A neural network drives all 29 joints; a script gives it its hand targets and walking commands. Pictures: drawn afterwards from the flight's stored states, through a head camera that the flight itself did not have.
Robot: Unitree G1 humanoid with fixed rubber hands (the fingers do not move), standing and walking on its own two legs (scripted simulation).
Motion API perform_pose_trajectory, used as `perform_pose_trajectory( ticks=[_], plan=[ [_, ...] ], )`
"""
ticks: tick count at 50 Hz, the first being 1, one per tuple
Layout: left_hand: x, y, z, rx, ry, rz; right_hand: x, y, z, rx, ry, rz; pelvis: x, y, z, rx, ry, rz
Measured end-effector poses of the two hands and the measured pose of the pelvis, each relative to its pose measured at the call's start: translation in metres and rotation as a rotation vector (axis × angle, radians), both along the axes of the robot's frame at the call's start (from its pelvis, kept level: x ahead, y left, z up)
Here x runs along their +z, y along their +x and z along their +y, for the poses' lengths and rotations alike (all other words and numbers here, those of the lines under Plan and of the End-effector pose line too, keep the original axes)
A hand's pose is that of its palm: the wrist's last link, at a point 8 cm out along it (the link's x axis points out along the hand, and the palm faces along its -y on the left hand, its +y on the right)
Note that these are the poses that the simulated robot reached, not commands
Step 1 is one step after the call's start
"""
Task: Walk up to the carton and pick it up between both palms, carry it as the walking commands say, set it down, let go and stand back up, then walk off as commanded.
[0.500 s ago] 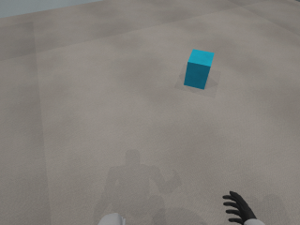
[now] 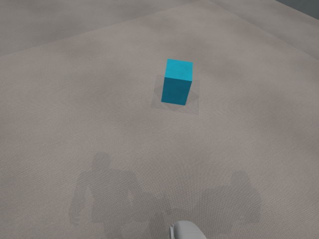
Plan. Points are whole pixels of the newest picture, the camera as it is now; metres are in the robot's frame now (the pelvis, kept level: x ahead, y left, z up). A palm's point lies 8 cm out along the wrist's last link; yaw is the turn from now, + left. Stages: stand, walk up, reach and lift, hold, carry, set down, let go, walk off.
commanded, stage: walk up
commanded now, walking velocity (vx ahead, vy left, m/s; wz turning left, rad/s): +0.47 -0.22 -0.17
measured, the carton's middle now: (176, 82) +1.28 -0.25 -0.63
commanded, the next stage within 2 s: none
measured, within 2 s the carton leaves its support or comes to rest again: neither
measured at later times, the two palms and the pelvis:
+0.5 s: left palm (102, 155) +0.37 +0.16 -0.12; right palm (257, 179) +0.29 -0.34 -0.13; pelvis +0.30 -0.09 +0.01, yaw -2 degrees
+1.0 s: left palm (100, 113) +0.57 +0.20 -0.16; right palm (218, 88) +0.69 -0.30 -0.12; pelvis +0.59 -0.04 -0.01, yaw -3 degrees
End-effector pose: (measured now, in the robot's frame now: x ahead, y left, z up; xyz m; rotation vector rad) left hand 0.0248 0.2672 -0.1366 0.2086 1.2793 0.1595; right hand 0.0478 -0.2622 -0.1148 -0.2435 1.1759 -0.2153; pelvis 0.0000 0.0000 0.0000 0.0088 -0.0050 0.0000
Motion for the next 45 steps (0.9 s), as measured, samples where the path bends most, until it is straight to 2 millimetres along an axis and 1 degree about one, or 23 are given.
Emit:
perform_pose_trajectory(
  ticks=[2, 4, 5, 7, 9, 13, 16, 18, 19, 20, 21, 23, 26, 29, 31, 33, 35, 38, 41, 44, 45],
  plan=[
    [0.005, 0.056, -0.001, -0.018, -0.021, -0.079, 0.007, -0.028, -0.006, -0.053, -0.02, 0.112, 0.005, 0.023, -0.001, 0.015, -0.015, -0.018],
    [0.01, 0.106, -0.009, -0.028, -0.056, -0.152, 0.014, -0.046, -0.007, -0.095, -0.022, 0.209, 0.009, 0.046, -0.003, 0.022, -0.025, -0.026],
    [0.013, 0.128, -0.016, -0.034, -0.076, -0.179, 0.016, -0.05, -0.006, -0.111, -0.019, 0.244, 0.011, 0.058, -0.005, 0.022, -0.029, -0.026],
    [0.017, 0.168, -0.033, -0.054, -0.118, -0.213, 0.019, -0.045, -0.004, -0.132, -0.009, 0.283, 0.013, 0.08, -0.008, 0.02, -0.038, -0.022],
    [0.018, 0.204, -0.052, -0.083, -0.152, -0.224, 0.018, -0.029, -0.002, -0.144, 0.008, 0.292, 0.014, 0.102, -0.013, 0.016, -0.044, -0.012],
    [0.014, 0.27, -0.086, -0.15, -0.176, -0.213, 0.007, 0.018, -0.007, -0.172, 0.042, 0.279, 0.009, 0.149, -0.029, 0.0, -0.044, 0.018],
    [0.008, 0.321, -0.107, -0.188, -0.159, -0.211, -0.007, 0.051, -0.02, -0.2, 0.06, 0.292, -0.001, 0.189, -0.047, -0.009, -0.038, 0.048],
    [0.002, 0.354, -0.118, -0.198, -0.127, -0.223, -0.02, 0.074, -0.035, -0.213, 0.071, 0.315, -0.012, 0.218, -0.063, -0.015, -0.032, 0.063],
    [0.001, 0.365, -0.121, -0.198, -0.106, -0.227, -0.025, 0.088, -0.044, -0.209, 0.076, 0.322, -0.015, 0.23, -0.07, -0.023, -0.039, 0.063],
    [0.002, 0.371, -0.123, -0.193, -0.084, -0.227, -0.027, 0.107, -0.052, -0.196, 0.079, 0.314, -0.014, 0.241, -0.076, -0.03, -0.039, 0.058],
    [0.005, 0.372, -0.122, -0.175, -0.063, -0.216, -0.026, 0.13, -0.059, -0.177, 0.081, 0.292, -0.011, 0.251, -0.08, -0.033, -0.033, 0.05],
    [0.012, 0.361, -0.116, -0.113, -0.023, -0.164, -0.021, 0.185, -0.072, -0.127, 0.083, 0.215, -0.002, 0.274, -0.088, -0.033, -0.016, 0.041],
    [0.023, 0.338, -0.106, -0.028, 0.024, -0.072, -0.013, 0.274, -0.086, -0.054, 0.09, 0.085, 0.009, 0.308, -0.096, -0.037, 0.006, 0.029],
    [0.033, 0.321, -0.105, 0.027, 0.044, 0.004, -0.006, 0.355, -0.091, 0.005, 0.094, -0.017, 0.015, 0.34, -0.098, -0.054, 0.019, 0.015],
    [0.036, 0.317, -0.107, 0.053, 0.045, 0.05, -0.004, 0.4, -0.089, 0.026, 0.108, -0.066, 0.016, 0.363, -0.097, -0.059, 0.023, 0.005],
    [0.036, 0.319, -0.109, 0.073, 0.039, 0.086, -0.003, 0.438, -0.082, 0.041, 0.128, -0.097, 0.016, 0.386, -0.094, -0.057, 0.023, -0.001],
    [0.034, 0.328, -0.112, 0.084, 0.029, 0.114, -0.003, 0.472, -0.074, 0.054, 0.145, -0.12, 0.014, 0.409, -0.091, -0.059, 0.023, -0.001],
    [0.026, 0.353, -0.114, 0.09, 0.005, 0.145, -0.004, 0.523, -0.06, 0.07, 0.16, -0.15, 0.009, 0.445, -0.084, -0.063, 0.02, 0.006],
    [0.011, 0.389, -0.109, 0.094, -0.021, 0.17, -0.006, 0.575, -0.045, 0.093, 0.155, -0.176, -0.001, 0.485, -0.075, -0.054, 0.01, 0.023],
    [-0.013, 0.428, -0.096, 0.107, -0.041, 0.197, -0.013, 0.628, -0.034, 0.12, 0.111, -0.193, -0.018, 0.531, -0.063, -0.046, -0.004, 0.045],
    [-0.021, 0.443, -0.091, 0.108, -0.045, 0.207, -0.015, 0.643, -0.032, 0.119, 0.092, -0.196, -0.023, 0.545, -0.058, -0.039, 0.001, 0.049]
  ],
)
